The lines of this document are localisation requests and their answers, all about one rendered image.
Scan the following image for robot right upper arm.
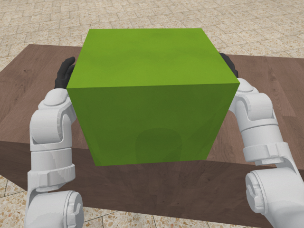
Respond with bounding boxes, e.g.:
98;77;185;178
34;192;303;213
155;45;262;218
246;167;304;228

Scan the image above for robot left upper arm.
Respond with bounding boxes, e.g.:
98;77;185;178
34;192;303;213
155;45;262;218
25;190;84;228

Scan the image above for left robot forearm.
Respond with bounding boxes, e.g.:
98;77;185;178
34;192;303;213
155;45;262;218
24;88;76;228

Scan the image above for carton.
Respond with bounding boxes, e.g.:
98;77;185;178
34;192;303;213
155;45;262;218
66;28;240;166

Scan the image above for right robot forearm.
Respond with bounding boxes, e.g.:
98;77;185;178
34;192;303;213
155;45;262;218
229;78;304;187

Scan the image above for pedestal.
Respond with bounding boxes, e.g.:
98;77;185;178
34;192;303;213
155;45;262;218
0;44;304;228

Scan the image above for right robot hand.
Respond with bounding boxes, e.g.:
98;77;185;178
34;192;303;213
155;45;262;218
220;53;238;78

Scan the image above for left robot hand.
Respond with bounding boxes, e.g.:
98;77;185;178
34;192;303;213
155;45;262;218
54;57;75;89

